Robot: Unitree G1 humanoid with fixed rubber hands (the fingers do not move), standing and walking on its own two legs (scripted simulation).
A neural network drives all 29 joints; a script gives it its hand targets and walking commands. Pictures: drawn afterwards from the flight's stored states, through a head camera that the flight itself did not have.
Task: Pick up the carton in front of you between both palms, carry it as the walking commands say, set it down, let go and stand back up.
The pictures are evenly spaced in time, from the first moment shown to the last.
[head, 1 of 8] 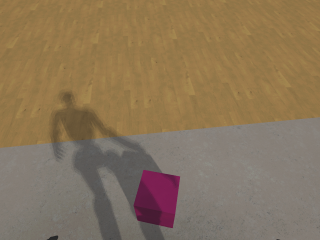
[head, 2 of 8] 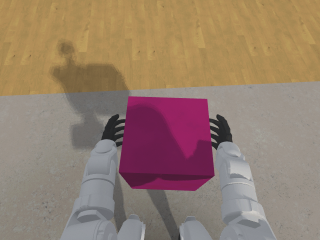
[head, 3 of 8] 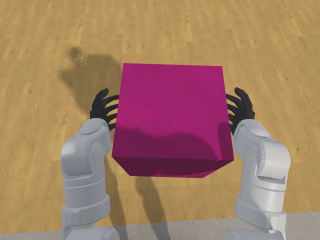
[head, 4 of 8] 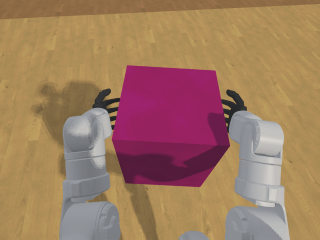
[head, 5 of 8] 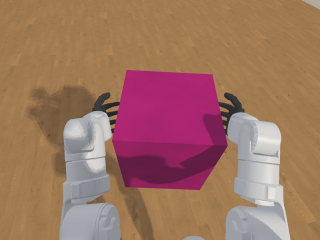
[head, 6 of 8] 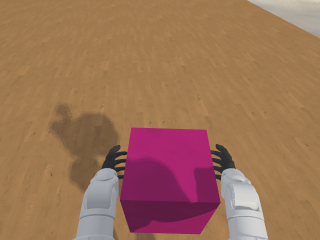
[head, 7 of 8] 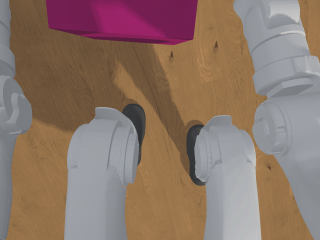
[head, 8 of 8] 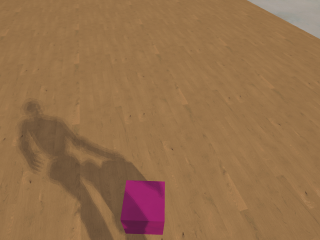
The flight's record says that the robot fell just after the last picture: no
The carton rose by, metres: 1.03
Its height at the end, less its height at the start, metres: +0.31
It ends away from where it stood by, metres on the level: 5.92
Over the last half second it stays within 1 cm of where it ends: yes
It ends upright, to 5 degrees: yes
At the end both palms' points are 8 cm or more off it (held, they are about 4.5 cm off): yes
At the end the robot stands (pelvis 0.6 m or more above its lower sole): yes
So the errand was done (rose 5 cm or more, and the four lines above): yes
